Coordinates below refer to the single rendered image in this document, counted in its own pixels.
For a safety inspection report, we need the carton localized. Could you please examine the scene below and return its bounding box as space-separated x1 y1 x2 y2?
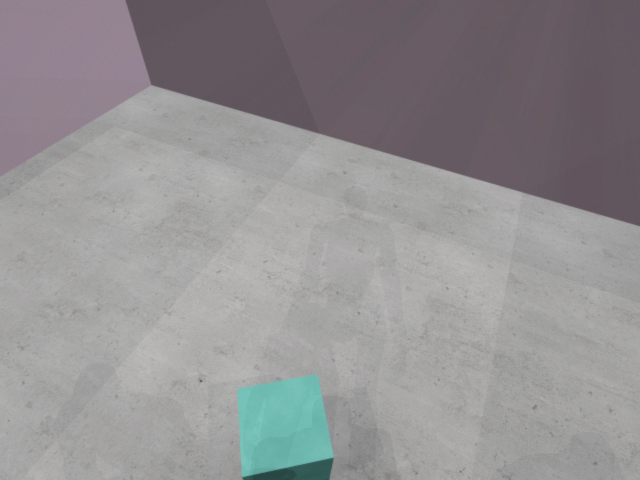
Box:
237 374 334 480

